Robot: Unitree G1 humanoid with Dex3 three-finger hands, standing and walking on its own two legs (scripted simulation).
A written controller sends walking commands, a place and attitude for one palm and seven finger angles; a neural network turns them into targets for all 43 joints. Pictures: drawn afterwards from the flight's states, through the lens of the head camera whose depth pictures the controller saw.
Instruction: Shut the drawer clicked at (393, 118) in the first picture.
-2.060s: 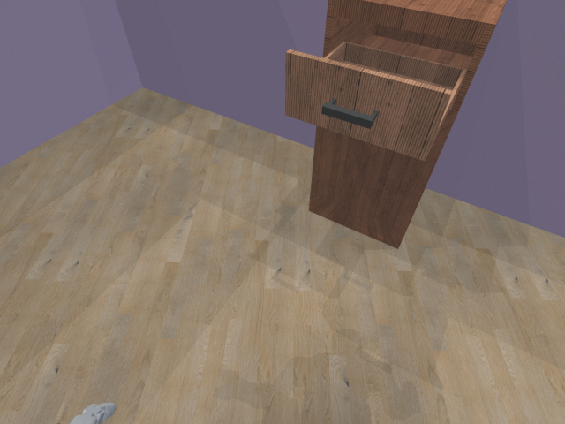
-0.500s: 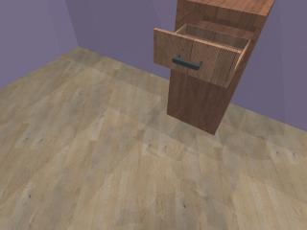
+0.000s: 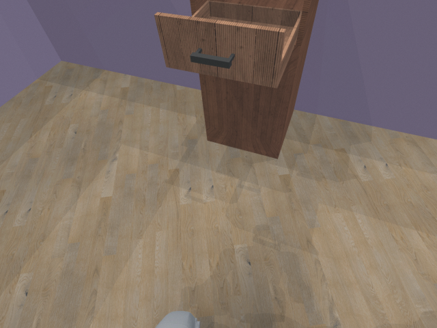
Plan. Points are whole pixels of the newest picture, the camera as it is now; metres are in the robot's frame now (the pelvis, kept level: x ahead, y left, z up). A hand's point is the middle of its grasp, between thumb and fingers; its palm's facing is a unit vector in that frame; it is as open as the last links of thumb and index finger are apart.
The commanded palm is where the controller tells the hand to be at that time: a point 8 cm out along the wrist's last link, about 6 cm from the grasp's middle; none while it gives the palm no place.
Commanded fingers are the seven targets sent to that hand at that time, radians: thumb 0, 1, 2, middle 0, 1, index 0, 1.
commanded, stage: turn to face it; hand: left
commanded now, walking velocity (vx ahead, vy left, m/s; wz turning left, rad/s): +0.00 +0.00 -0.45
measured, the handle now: (213, 57) +0.84 +0.10 +0.03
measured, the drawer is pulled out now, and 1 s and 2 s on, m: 0.29 0.29 0.29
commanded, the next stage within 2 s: take the last steps up to it in 0.44 s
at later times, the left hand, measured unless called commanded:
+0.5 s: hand out of the picture +0.08 +0.25 -0.17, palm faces -0.12 -0.97 -0.21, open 7.4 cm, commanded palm none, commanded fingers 0.00 0.90 0.90 -0.20 -0.30 -0.20 -0.30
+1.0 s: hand (148, 310) +0.17 +0.18 -0.15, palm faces -0.20 -0.96 -0.17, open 7.2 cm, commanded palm none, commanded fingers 0.00 0.90 0.90 -0.20 -0.30 -0.20 -0.30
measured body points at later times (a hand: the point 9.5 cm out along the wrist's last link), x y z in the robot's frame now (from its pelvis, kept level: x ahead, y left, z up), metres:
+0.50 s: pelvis -0.02 +0.06 +0.01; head +0.00 +0.09 +0.46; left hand +0.08 +0.31 -0.15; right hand +0.01 -0.20 -0.11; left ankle -0.02 +0.16 -0.73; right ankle +0.01 -0.07 -0.70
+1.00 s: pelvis +0.04 +0.04 +0.00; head +0.04 +0.03 +0.45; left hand +0.18 +0.23 -0.13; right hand -0.14 -0.13 -0.15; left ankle +0.00 +0.15 -0.69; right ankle -0.02 -0.06 -0.73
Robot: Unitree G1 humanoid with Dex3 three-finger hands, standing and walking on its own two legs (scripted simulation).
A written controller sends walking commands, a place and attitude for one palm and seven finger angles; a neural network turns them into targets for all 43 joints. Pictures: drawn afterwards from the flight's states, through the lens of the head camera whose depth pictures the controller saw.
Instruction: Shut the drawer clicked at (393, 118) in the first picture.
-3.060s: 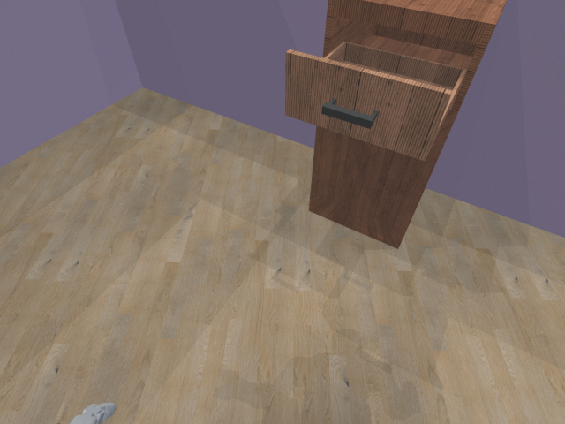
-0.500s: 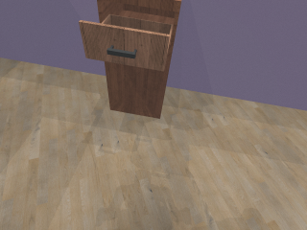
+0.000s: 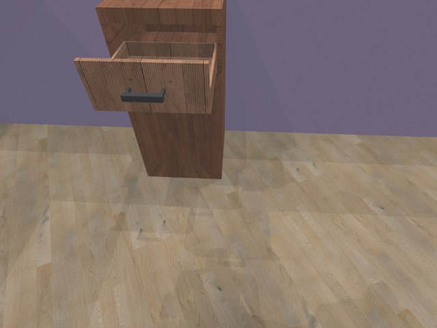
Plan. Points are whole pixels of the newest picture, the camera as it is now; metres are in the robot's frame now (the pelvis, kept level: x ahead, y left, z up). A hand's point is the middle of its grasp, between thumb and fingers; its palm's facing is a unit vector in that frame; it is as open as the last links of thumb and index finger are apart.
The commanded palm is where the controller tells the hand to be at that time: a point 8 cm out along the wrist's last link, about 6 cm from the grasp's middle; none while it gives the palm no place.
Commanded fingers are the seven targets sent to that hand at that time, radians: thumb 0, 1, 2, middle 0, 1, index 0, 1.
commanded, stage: take the last steps up to it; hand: left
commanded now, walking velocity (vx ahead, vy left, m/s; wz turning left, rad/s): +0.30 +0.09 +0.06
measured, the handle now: (144, 94) +0.77 +0.25 +0.02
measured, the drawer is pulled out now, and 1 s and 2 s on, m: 0.29 0.29 0.29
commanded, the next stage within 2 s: come to a stop and stand still in 0.98 s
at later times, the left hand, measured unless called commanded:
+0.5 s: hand out of the picture +0.15 +0.28 -0.19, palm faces +0.08 -0.98 -0.16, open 7.4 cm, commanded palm none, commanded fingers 0.00 0.90 0.90 -0.20 -0.30 -0.20 -0.30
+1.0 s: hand (145, 205) +0.48 +0.23 -0.16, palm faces -0.03 -0.98 -0.18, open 7.4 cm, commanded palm none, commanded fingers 0.00 0.90 0.90 -0.20 -0.30 -0.20 -0.30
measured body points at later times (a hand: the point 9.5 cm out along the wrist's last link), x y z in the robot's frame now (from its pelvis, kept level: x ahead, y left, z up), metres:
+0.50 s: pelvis +0.18 +0.10 +0.00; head +0.21 +0.13 +0.44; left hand +0.15 +0.34 -0.17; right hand +0.26 -0.13 -0.14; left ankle +0.23 +0.18 -0.74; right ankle +0.11 -0.03 -0.63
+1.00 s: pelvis +0.37 +0.06 -0.01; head +0.39 +0.05 +0.44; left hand +0.48 +0.28 -0.15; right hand +0.25 -0.13 -0.17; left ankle +0.25 +0.18 -0.68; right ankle +0.42 -0.03 -0.74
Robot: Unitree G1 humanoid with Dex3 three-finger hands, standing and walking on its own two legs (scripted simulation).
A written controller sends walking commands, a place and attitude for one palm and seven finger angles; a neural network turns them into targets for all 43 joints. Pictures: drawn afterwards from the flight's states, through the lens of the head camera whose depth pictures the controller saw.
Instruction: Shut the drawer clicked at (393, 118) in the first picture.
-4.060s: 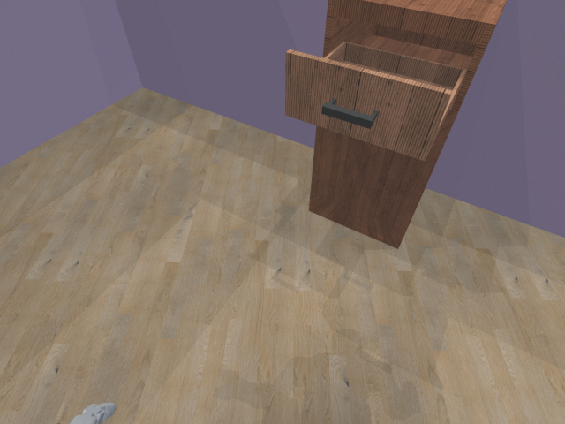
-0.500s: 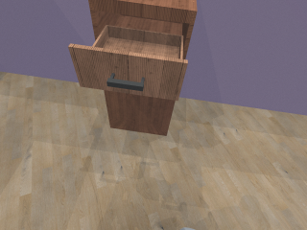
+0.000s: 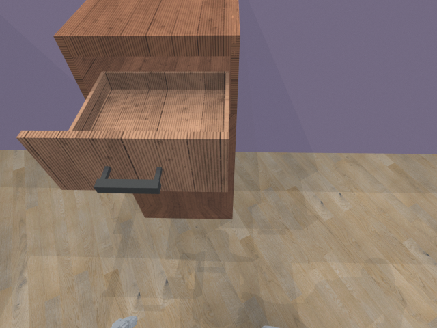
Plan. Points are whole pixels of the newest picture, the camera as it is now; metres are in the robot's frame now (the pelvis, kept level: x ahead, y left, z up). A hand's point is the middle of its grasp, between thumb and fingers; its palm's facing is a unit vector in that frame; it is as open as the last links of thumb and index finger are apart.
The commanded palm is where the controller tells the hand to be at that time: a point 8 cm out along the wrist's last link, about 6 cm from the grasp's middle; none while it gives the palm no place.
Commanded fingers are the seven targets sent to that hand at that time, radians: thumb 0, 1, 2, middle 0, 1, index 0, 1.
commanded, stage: come to a stop and stand still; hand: left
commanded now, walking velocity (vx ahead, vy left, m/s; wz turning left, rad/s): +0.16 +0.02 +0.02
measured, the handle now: (130, 178) +0.40 +0.19 +0.03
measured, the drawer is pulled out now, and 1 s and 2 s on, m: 0.29 0.29 0.29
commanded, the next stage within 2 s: look again from close up in 1.74 s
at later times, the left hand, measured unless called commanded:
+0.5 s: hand out of the picture +0.06 +0.21 -0.18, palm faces +0.07 -0.98 -0.18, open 7.4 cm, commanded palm none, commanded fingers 0.00 0.90 0.90 -0.20 -0.30 -0.20 -0.30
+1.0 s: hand out of the picture -0.02 +0.15 -0.14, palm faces +0.08 -0.98 -0.20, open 7.4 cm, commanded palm none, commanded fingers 0.00 0.90 0.90 -0.20 -0.30 -0.20 -0.30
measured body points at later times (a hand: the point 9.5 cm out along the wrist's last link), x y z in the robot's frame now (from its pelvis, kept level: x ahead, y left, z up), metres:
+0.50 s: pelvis +0.05 +0.03 +0.01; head +0.08 +0.05 +0.46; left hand +0.06 +0.26 -0.16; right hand +0.15 -0.19 -0.13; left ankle +0.13 +0.13 -0.73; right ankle +0.00 -0.10 -0.66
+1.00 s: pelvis +0.01 -0.01 +0.02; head +0.03 -0.04 +0.47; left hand -0.03 +0.20 -0.13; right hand -0.02 -0.26 -0.15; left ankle -0.01 +0.13 -0.69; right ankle -0.04 -0.11 -0.73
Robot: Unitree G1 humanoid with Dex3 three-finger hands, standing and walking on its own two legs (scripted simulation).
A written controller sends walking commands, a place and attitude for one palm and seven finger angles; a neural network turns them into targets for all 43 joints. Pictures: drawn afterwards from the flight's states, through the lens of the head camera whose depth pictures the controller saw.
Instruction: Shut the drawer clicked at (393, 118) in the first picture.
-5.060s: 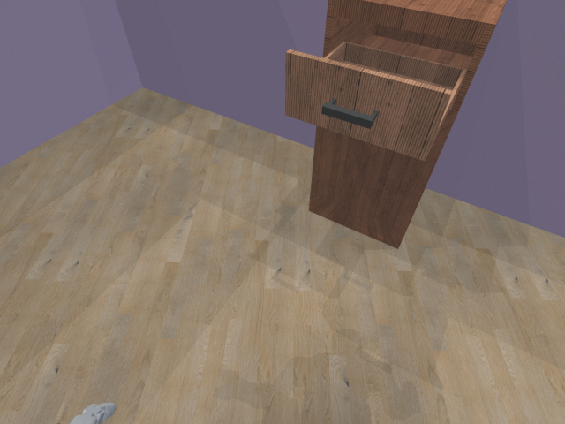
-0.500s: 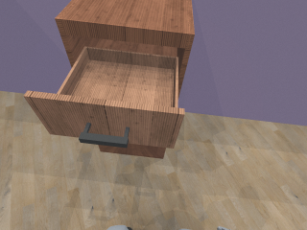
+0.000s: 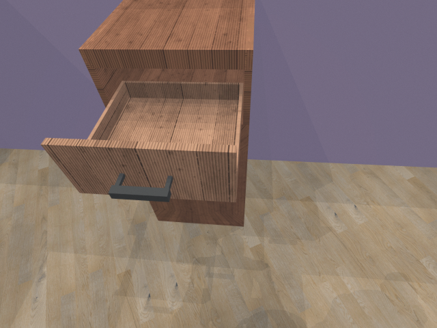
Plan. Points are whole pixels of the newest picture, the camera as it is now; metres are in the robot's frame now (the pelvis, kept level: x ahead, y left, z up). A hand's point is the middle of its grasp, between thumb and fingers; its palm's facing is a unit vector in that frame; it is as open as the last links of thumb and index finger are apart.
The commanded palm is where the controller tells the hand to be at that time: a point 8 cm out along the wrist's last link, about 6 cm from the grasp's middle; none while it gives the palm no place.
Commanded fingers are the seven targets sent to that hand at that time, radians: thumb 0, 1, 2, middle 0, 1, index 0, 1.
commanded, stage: come to a stop and stand still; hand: left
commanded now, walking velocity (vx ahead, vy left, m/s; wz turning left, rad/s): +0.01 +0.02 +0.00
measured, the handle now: (142, 186) +0.39 +0.20 +0.01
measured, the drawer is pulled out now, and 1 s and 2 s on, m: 0.29 0.29 0.29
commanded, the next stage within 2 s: look again from close up in 0.74 s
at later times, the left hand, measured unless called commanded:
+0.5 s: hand out of the picture +0.01 +0.22 -0.19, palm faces +0.03 -0.98 -0.19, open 7.3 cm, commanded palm none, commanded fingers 0.00 0.90 0.90 -0.20 -0.30 -0.20 -0.30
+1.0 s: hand out of the picture -0.03 +0.20 -0.18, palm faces -0.01 -0.98 -0.21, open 7.4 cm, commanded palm none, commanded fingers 0.00 0.90 0.90 -0.20 -0.30 -0.20 -0.30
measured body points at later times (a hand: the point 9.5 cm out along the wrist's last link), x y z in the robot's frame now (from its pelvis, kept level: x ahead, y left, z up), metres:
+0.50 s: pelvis +0.00 +0.04 -0.01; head +0.00 +0.05 +0.44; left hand +0.01 +0.27 -0.17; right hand +0.03 -0.19 -0.16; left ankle -0.02 +0.14 -0.75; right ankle -0.05 -0.10 -0.75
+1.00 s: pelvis -0.02 +0.03 -0.01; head +0.00 +0.02 +0.44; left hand -0.02 +0.25 -0.17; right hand -0.02 -0.19 -0.17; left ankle -0.02 +0.14 -0.75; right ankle -0.05 -0.10 -0.75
